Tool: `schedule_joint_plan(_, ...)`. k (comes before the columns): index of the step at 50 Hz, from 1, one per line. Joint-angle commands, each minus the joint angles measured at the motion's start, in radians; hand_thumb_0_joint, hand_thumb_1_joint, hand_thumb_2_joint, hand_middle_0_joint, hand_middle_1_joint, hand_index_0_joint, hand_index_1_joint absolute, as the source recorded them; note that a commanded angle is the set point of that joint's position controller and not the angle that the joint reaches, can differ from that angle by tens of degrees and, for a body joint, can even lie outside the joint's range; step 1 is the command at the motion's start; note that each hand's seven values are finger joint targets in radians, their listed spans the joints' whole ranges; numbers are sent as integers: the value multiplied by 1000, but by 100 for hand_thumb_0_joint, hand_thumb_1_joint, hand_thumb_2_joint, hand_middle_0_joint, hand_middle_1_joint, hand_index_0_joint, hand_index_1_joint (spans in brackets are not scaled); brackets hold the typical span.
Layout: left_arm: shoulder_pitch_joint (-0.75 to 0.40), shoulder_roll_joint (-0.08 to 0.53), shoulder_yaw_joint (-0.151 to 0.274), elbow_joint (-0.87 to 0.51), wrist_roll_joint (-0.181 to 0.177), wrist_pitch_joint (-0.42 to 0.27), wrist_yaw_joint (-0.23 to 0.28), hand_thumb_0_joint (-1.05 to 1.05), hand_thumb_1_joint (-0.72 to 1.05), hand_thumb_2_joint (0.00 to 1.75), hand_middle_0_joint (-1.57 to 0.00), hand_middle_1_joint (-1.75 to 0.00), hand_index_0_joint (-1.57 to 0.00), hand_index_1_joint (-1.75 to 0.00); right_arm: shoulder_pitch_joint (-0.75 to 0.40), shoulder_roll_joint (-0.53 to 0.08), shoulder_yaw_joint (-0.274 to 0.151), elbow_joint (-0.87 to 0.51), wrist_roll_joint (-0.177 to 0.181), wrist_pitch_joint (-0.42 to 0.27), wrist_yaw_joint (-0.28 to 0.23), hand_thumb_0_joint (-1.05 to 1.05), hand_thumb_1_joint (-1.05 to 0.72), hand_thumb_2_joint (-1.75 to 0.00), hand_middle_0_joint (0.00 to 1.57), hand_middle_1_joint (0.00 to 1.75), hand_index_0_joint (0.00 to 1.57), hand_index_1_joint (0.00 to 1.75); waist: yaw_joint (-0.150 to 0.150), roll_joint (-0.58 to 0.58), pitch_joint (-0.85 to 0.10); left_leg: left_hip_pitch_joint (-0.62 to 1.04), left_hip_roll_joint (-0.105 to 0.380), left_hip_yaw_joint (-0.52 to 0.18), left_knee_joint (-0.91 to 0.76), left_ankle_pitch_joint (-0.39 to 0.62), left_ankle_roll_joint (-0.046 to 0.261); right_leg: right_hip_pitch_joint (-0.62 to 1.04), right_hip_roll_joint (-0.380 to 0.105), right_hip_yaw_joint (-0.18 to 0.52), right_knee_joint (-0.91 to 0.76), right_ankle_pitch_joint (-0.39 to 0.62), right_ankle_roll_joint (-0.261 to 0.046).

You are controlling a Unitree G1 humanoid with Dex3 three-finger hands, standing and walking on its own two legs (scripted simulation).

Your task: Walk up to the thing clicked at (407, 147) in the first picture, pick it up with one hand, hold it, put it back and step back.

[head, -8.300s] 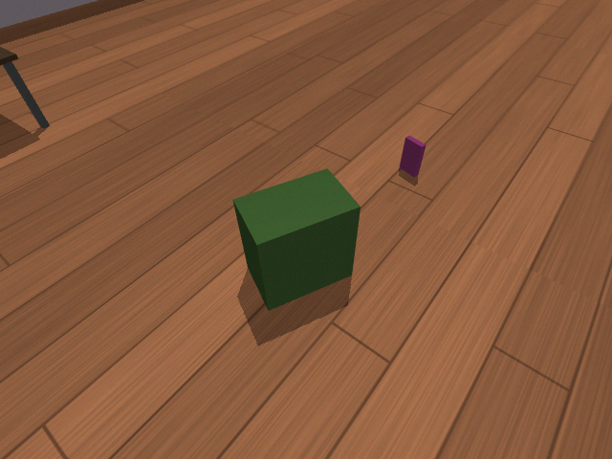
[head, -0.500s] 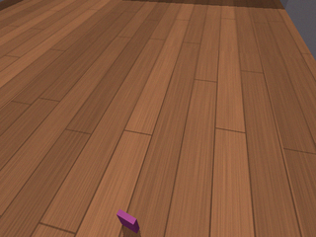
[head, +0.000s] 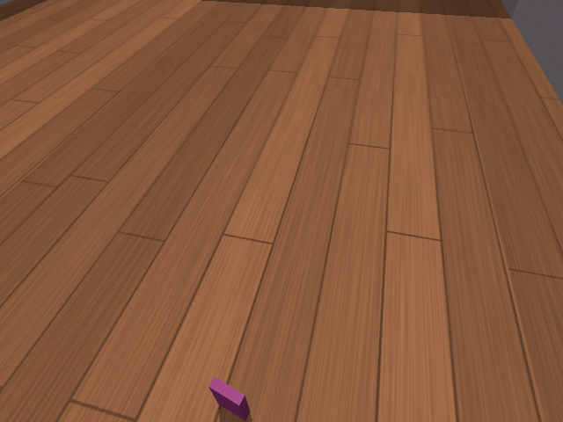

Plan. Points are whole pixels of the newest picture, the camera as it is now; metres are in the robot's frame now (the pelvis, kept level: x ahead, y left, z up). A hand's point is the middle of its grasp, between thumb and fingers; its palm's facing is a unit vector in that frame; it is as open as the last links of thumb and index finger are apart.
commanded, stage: stand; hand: left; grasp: from the side
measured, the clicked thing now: (230, 399) +0.35 +0.19 -0.69
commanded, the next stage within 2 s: go down in 1.10 s
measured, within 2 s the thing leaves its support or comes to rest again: neither
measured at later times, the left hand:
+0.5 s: hand out of the picture +0.06 +0.25 -0.16, palm faces -0.03 -0.94 -0.34, open 7.4 cm
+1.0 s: hand out of the picture +0.06 +0.25 -0.16, palm faces -0.03 -0.94 -0.34, open 7.4 cm
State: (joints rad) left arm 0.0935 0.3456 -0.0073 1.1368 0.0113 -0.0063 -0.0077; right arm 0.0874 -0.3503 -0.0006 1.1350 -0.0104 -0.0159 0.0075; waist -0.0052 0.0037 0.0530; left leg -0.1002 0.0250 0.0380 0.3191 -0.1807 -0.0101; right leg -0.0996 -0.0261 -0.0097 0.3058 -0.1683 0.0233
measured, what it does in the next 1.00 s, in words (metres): stands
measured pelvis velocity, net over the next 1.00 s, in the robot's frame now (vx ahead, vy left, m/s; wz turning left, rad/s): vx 0.00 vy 0.00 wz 0.01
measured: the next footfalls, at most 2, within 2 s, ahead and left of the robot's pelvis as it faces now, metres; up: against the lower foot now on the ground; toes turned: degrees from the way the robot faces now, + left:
none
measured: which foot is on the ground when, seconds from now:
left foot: down 0.00-1.00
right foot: down 0.00-1.00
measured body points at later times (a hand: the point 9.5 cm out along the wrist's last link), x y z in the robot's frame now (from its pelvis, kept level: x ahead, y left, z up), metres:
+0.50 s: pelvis +0.00 +0.00 +0.00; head +0.00 +0.00 +0.45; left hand +0.07 +0.30 -0.13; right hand +0.07 -0.30 -0.13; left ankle +0.00 +0.12 -0.75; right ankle +0.00 -0.13 -0.75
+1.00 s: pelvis +0.00 +0.00 +0.00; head +0.00 +0.00 +0.45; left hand +0.06 +0.30 -0.14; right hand +0.07 -0.30 -0.13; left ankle +0.00 +0.12 -0.75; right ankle +0.00 -0.13 -0.75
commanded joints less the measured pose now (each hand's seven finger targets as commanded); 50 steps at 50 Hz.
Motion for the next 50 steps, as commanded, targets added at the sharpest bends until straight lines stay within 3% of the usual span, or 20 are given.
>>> schedule_joint_plan(1, -29, 211, 42, -52, -1, -23, 16, 0, 90, 90, -20, -30, -20, -30, -30, -215, -37, -53, 2, -15, -14, 0, -90, -90, 20, 30, 20, 30, 3, -4, -86, 9, 122, -101, -49, 154, 26, 15, -116, 84, -44, 153, -35)
schedule_joint_plan(5, -29, 219, 45, -54, -1, -25, 16, 0, 90, 90, -20, -30, -20, -30, -33, -210, -37, -56, 2, -17, -14, 0, -90, -90, 20, 30, 20, 30, 3, -1, -94, 19, 122, -100, -48, 183, 27, 23, -118, 84, -37, 184, -36)
schedule_joint_plan(14, -17, 215, 44, -56, -2, -25, 15, 0, 90, 90, -20, -30, -20, -30, -33, -212, -38, -57, 2, -15, -12, 0, -90, -90, 20, 30, 20, 30, 7, -2, -67, -1, 116, -104, -61, 102, 28, 1, -114, 84, -56, 106, -36)
schedule_joint_plan(34, -13, 224, 44, -61, 0, -26, 16, 0, 90, 90, -20, -30, -20, -30, -12, -213, -39, -58, 0, -13, -11, 0, -90, -90, 20, 30, 20, 30, 1, -9, -70, -8, 112, -110, -59, 88, 30, -2, -116, 85, -55, 81, -37)
schedule_joint_plan(37, -3, 217, 43, -56, 1, -24, 15, 0, 90, 90, -20, -30, -20, -30, -11, -217, -40, -54, 0, -12, -11, 0, -90, -90, 20, 30, 20, 30, 3, -4, -41, -32, 105, -112, -70, 27, 27, -16, -112, 84, -63, 42, -35)
schedule_joint_plan(45, -3, 223, 42, -62, 0, -27, 15, 0, 90, 90, -20, -30, -20, -30, -12, -212, -39, -56, 1, -17, -11, 0, -90, -90, 20, 30, 20, 30, 4, -3, -88, -3, 115, -115, -53, 131, 30, 17, -119, 83, -39, 120, -37)
schedule_joint_plan(50, 1, 217, 40, -61, 0, -26, 17, 0, 90, 90, -20, -30, -20, -30, -14, -217, -40, -56, 2, -14, -12, 0, -90, -90, 20, 30, 20, 30, 5, -6, -77, 3, 115, -114, -50, 132, 31, 1, -117, 75, -45, 109, -36)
